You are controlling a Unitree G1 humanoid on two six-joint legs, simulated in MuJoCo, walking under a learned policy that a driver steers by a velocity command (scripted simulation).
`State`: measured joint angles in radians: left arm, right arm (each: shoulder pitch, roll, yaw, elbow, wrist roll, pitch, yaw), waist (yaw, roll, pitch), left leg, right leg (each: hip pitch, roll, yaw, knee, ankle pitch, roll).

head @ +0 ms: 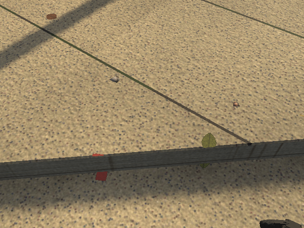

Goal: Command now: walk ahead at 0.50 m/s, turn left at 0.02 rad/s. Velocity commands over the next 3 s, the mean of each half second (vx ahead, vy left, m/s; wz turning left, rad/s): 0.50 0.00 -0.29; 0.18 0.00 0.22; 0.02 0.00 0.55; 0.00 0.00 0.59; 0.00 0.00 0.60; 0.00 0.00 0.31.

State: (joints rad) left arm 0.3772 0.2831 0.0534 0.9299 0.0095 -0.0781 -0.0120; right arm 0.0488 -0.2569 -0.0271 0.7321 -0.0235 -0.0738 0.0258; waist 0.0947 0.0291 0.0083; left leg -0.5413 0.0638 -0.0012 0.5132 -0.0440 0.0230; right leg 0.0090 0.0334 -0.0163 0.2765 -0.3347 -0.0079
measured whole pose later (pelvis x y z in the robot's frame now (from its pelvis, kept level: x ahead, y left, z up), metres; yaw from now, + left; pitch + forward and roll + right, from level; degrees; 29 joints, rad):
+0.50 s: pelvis +0.26 +0.00 +0.00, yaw -12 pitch +1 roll +2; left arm 0.08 0.26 0.03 0.80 0.04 -0.02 -0.07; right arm 0.39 -0.24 -0.04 0.95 -0.03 -0.09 -0.01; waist -0.05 -0.02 0.04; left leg 0.08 0.00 0.25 0.25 -0.34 -0.01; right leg -0.55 -0.06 -0.07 0.64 -0.12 -0.07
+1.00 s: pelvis +0.38 -0.04 +0.00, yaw -2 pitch -1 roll -1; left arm 0.19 0.25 0.04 0.89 0.03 -0.01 0.03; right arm 0.21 -0.23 -0.06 0.90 -0.03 0.05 0.02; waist -0.01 0.00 0.07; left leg -0.38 0.04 0.08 0.74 -0.35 0.01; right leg -0.19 -0.05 -0.28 0.47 -0.26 -0.05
